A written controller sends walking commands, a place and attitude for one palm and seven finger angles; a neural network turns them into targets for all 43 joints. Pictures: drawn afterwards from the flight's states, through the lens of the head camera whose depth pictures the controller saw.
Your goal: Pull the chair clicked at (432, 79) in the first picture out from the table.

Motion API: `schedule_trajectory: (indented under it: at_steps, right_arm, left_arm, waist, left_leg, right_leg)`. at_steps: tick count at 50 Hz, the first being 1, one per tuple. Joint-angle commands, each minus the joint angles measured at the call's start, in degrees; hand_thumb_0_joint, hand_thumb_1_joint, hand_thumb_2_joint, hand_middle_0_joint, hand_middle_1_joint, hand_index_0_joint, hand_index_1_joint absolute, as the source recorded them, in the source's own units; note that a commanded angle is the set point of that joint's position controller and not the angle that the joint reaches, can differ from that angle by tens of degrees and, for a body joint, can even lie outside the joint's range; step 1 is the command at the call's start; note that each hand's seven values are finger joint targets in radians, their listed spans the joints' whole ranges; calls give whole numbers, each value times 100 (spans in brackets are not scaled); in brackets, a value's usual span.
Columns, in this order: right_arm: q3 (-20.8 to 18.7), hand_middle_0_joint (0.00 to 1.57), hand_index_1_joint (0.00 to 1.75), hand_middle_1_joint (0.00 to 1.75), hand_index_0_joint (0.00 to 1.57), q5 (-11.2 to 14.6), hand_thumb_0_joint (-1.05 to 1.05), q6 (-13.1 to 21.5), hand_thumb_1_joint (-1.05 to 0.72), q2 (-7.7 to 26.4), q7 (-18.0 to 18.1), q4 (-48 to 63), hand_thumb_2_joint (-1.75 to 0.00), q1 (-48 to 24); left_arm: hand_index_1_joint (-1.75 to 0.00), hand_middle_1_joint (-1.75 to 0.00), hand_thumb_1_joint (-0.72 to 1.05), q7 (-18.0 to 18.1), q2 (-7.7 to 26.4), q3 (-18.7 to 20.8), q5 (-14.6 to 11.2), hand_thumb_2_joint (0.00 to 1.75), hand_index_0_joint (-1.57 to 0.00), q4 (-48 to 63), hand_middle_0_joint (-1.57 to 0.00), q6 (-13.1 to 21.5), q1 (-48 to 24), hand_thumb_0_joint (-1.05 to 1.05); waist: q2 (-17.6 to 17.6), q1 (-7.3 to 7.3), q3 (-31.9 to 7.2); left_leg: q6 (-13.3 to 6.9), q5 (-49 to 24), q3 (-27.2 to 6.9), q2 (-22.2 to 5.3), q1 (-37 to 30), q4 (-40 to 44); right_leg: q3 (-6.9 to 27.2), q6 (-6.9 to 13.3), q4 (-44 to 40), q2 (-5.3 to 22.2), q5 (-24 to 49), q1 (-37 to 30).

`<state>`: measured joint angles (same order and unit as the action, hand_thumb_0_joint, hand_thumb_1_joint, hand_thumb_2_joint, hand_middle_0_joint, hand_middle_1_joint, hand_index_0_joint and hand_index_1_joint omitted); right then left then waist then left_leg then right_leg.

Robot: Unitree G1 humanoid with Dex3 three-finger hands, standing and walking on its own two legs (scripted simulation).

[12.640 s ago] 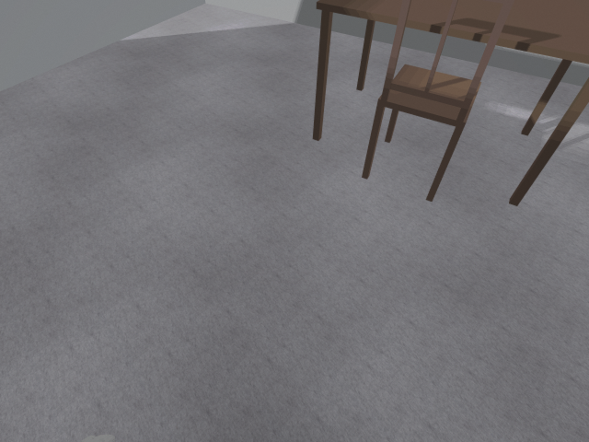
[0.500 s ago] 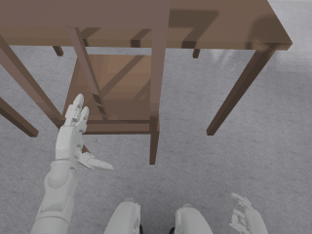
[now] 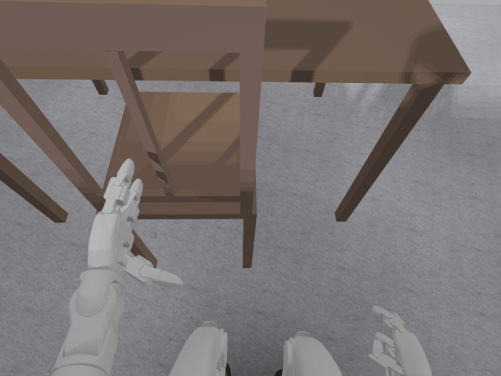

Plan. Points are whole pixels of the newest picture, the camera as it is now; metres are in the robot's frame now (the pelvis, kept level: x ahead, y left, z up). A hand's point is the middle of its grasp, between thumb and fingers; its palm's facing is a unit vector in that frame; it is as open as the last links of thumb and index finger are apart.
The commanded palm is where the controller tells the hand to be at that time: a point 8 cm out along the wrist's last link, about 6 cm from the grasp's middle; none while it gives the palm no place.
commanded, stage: aim the fingers beside a spindle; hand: left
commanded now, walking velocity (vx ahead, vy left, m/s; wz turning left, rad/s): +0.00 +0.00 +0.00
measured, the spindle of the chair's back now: (149, 140) +0.47 +0.20 +0.06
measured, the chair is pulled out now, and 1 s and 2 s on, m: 0.00 0.00 0.00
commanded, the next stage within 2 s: push the fingers through the gap in 0.04 s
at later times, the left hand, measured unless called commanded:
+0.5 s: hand (154, 213) +0.35 +0.17 +0.03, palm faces +0.04 -1.00 -0.04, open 16.9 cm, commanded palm +0.33 +0.23 +0.02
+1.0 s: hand (159, 185) +0.40 +0.18 +0.02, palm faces +0.06 -1.00 -0.04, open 16.9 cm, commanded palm +0.38 +0.22 +0.02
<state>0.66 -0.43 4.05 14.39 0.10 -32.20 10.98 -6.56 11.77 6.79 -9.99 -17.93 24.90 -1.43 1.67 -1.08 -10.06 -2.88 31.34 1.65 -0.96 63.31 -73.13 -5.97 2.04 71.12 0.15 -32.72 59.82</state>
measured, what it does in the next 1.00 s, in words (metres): stands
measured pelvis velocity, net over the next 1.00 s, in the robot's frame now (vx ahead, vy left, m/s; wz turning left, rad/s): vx -0.01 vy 0.00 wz -0.02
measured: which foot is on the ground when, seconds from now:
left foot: down 0.00-1.00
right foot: down 0.00-1.00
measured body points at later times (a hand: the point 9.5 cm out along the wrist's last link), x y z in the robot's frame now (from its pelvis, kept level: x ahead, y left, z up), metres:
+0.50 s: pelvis +0.00 -0.01 +0.00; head +0.10 +0.00 +0.43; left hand +0.34 +0.23 +0.03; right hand +0.14 -0.26 -0.11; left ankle +0.03 +0.09 -0.62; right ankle +0.01 -0.10 -0.62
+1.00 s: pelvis -0.01 +0.00 +0.00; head +0.11 +0.01 +0.43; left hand +0.40 +0.23 +0.03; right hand +0.11 -0.26 -0.12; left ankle +0.03 +0.09 -0.62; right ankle +0.01 -0.10 -0.62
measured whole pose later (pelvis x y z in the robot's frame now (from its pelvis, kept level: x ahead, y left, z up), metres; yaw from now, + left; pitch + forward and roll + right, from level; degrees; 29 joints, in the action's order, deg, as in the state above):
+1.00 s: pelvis -0.01 +0.00 +0.00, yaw -1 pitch +24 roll -3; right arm 1.0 -1.0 3.0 14.9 -0.2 -35.5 13.6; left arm -6.3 15.4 14.0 -8.5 -38.8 25.8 -23.3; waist 1.8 -4.2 -9.9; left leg -3.1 30.6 2.2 -1.5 66.6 -73.5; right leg -5.3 1.8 71.4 -0.3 -31.6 63.4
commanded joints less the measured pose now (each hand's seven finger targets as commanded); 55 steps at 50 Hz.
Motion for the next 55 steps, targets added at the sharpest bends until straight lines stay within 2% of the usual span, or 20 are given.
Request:
schedule_trajectory:
  at_steps: [1,3,5,7,8,10,11,13,20,26,28,29,33,38,39,40,41,43,48,55]
  right_arm:
    - [-333,20,30,30,20,33,0,248,-90,802,80,706,-90,116]
    - [-330,20,30,30,20,37,0,249,-90,804,79,739,-90,98]
    - [-314,20,30,30,20,45,0,240,-90,784,80,720,-90,93]
    - [-307,20,30,30,20,48,0,249,-90,794,91,691,-90,90]
    - [-310,20,30,30,20,49,0,267,-90,813,108,669,-90,87]
    - [-296,20,30,30,20,42,0,292,-90,806,116,623,-90,95]
    - [-299,20,30,30,20,43,0,309,-90,816,134,584,-90,120]
    - [-296,20,30,30,20,29,0,339,-90,846,156,562,-90,130]
    - [-302,20,30,30,20,45,0,311,-90,850,127,538,-90,220]
    - [-302,20,30,30,20,45,0,260,-90,865,112,461,-90,302]
    - [-314,20,30,30,20,34,0,262,-90,882,116,451,-90,329]
    - [-310,20,30,30,20,30,0,258,-90,871,103,424,-90,351]
    - [-325,20,30,30,20,26,0,241,-90,919,105,352,-90,435]
    - [-344,20,30,30,20,5,0,199,-90,949,89,312,-90,514]
    - [-333,20,30,30,20,1,0,178,-90,935,74,302,-90,525]
    - [-333,20,30,30,20,4,0,160,-90,946,77,264,-90,531]
    - [-319,20,30,30,20,6,0,142,-90,933,73,257,-90,534]
    - [-323,20,30,30,20,-5,0,131,-90,974,82,219,-90,573]
    - [-327,20,30,30,20,-41,0,75,-90,970,37,237,-90,674]
    - [-333,20,30,30,20,-29,0,-43,-90,998,2,145,-90,802]
  left_arm:
    - [-8,-8,-50,-29,741,447,-119,30,-6,1181,-6,367,-911,0]
    - [-8,-8,-50,-61,787,461,-111,30,-6,1197,-6,357,-771,0]
    - [-8,-8,-50,-85,739,414,-140,30,-6,1126,-6,342,-948,0]
    - [-8,-8,-50,-105,799,492,-146,30,-6,1021,-6,352,-1021,0]
    - [-8,-8,-50,-106,905,554,-138,30,-6,1086,-6,385,-1213,0]
    - [-8,-8,-50,-132,813,438,-136,30,-6,1007,-6,398,-1492,0]
    - [-8,-8,-50,-130,857,479,-142,30,-6,945,-6,410,-1665,0]
    - [-8,-8,-50,-144,900,479,-117,30,-6,848,-6,402,-1821,0]
    - [-8,-8,-50,-162,1032,716,-177,30,-6,512,-6,274,-1901,0]
    - [-8,-8,-50,-124,1185,922,-159,30,-6,135,-6,308,-2219,0]
    - [-8,-8,-50,-103,1211,879,-109,30,-6,164,-6,382,-2410,0]
    - [-8,-8,-50,-110,1103,782,-91,30,-6,113,-6,399,-2464,0]
    - [-8,-8,-50,-104,1117,752,-53,30,-6,-164,-6,431,-2793,0]
    - [-8,-8,-50,-42,1230,880,-16,30,-6,-262,-6,466,-3028,0]
    - [-8,-8,-50,-38,1174,842,-8,30,-6,-326,-6,456,-3050,0]
    - [-8,-8,-50,-11,1239,885,8,30,-6,-437,-6,460,-3220,0]
    - [-8,-8,-50,-5,1153,804,35,30,-6,-609,-6,451,-3362,0]
    - [-8,-8,-50,43,1334,937,84,30,-6,-710,-6,495,-3687,0]
    - [-8,-8,-50,61,1388,1029,118,30,-6,-914,-6,533,-3741,0]
    - [-8,-8,-50,28,1374,997,161,30,-6,-1385,-6,528,-4244,0]
  waist:
    - [14,-64,-2054]
    - [93,-39,-2087]
    - [-46,-127,-1901]
    - [-42,-123,-1831]
    - [34,-146,-1858]
    - [148,-200,-1880]
    - [17,-228,-1858]
    - [179,-217,-1934]
    - [69,-126,-2231]
    - [-58,-183,-2064]
    - [77,-214,-2154]
    - [180,-234,-2135]
    - [64,-317,-2096]
    - [257,-275,-2376]
    - [273,-288,-2369]
    - [99,-333,-2290]
    - [149,-363,-2149]
    - [207,-388,-2148]
    - [273,-329,-2571]
    - [195,-488,-2290]
  left_leg:
    - [155,-1672,-505,41,-1633,925]
    - [153,-1792,-481,40,-1642,916]
    - [132,-1630,-453,48,-1481,888]
    - [132,-1454,-449,50,-1378,888]
    - [123,-1498,-454,40,-1401,851]
    - [129,-1434,-462,43,-1433,836]
    - [124,-1387,-469,37,-1393,811]
    - [128,-1445,-485,39,-1448,803]
    - [133,-1689,-425,55,-1444,835]
    - [128,-1571,-375,48,-1234,818]
    - [127,-1616,-386,39,-1313,811]
    - [144,-1608,-405,34,-1447,847]
    - [144,-1611,-459,17,-1471,842]
    - [186,-1864,-505,-2,-1775,866]
    - [192,-1895,-502,1,-1798,876]
    - [190,-1797,-522,-11,-1719,874]
    - [191,-1635,-525,1,-1619,893]
    - [195,-1582,-573,-17,-1686,890]
    - [211,-2005,-547,-4,-1841,851]
    - [222,-1915,-613,-54,-1810,870]
  right_leg:
    - [446,4,-964,-62,1594,-981]
    - [457,12,-941,-66,1716,-1034]
    - [490,-15,-1004,-68,1644,-1025]
    - [503,-12,-1023,-73,1473,-989]
    - [510,-2,-994,-80,1485,-923]
    - [514,-9,-999,-66,1403,-832]
    - [523,-15,-1007,-70,1364,-822]
    - [513,1,-968,-71,1352,-748]
    - [566,-20,-991,-59,1715,-1113]
    - [604,-33,-1028,-60,1673,-1110]
    - [602,-28,-988,-72,1678,-1033]
    - [558,-24,-1003,-66,1620,-910]
    - [522,-17,-987,-86,1561,-769]
    - [478,-10,-920,-88,1685,-680]
    - [472,-14,-933,-88,1709,-677]
    - [468,-24,-944,-88,1635,-645]
    - [462,-24,-959,-99,1479,-570]
    - [445,-8,-940,-110,1349,-389]
    - [456,0,-865,-114,1741,-620]
    - [410,-15,-890,-130,1582,-299]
